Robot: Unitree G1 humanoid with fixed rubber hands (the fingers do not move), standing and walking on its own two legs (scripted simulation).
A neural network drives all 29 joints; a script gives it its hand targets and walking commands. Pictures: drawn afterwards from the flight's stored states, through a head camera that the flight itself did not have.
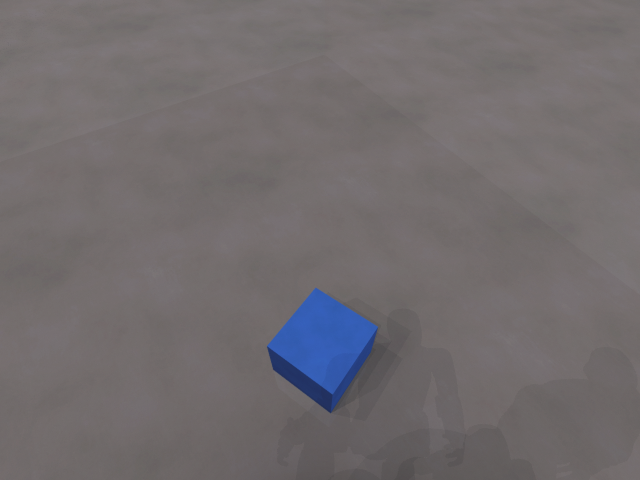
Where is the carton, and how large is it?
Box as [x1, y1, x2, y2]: [267, 288, 377, 412]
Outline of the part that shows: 315,288 267,345 273,369 330,412 370,352 377,326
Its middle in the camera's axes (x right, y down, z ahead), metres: +0.01 +0.34 +1.17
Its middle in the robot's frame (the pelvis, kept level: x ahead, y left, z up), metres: +0.54 +0.02 -0.67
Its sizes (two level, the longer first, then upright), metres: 0.231 0.222 0.194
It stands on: the floor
